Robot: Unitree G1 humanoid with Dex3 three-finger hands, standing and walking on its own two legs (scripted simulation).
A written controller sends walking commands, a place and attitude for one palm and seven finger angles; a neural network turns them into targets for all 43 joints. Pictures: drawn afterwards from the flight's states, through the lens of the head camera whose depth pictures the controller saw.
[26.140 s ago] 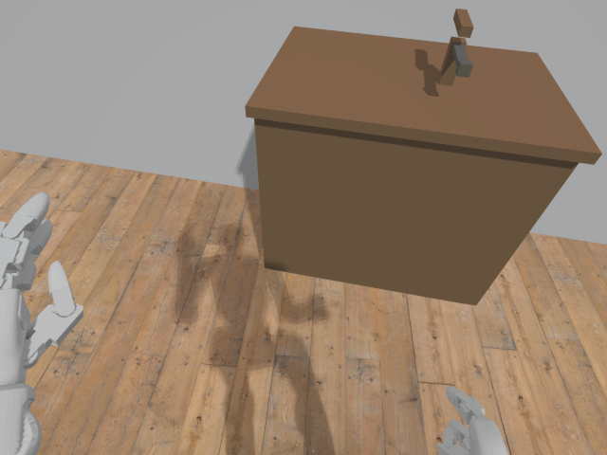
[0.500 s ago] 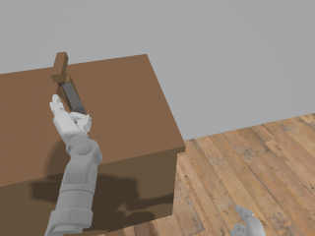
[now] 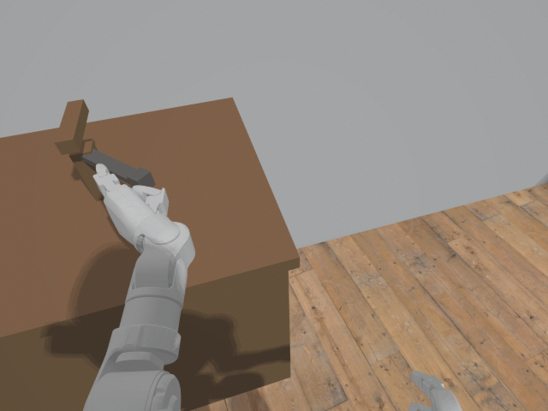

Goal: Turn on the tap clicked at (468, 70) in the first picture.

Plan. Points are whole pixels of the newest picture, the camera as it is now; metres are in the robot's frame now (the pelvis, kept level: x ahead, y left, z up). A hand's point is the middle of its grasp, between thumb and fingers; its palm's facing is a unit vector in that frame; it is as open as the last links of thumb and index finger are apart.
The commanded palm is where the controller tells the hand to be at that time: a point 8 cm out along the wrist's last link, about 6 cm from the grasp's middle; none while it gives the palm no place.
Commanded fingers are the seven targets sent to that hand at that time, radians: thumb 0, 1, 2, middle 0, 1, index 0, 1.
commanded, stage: push the lever round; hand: left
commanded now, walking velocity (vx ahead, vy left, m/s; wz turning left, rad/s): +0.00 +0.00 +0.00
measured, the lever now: (141, 180) +0.43 +0.24 +0.13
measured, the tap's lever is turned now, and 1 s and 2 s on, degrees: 41 68 71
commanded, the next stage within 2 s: lift the hand up off the lever in 0.98 s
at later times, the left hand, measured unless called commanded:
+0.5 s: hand (180, 181) +0.43 +0.17 +0.13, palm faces +0.80 -0.59 -0.11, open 7.8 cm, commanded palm +0.38 +0.21 +0.13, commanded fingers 0.00 0.90 0.90 -0.15 -0.15 -0.15 -0.15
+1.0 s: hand (179, 168) +0.47 +0.19 +0.13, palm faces +0.81 -0.57 -0.14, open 7.8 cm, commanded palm +0.42 +0.21 +0.13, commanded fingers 0.00 0.90 0.90 -0.15 -0.15 -0.15 -0.15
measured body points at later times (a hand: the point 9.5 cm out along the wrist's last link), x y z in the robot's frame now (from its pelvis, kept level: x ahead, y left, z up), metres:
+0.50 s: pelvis +0.01 -0.01 +0.00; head +0.01 -0.04 +0.45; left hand +0.38 +0.20 +0.14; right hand +0.14 -0.25 -0.14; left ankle +0.02 +0.13 -0.73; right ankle +0.01 -0.05 -0.73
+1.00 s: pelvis +0.01 +0.00 -0.01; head +0.03 -0.02 +0.44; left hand +0.42 +0.21 +0.14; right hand +0.10 -0.26 -0.15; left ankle +0.02 +0.13 -0.73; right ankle +0.01 -0.05 -0.73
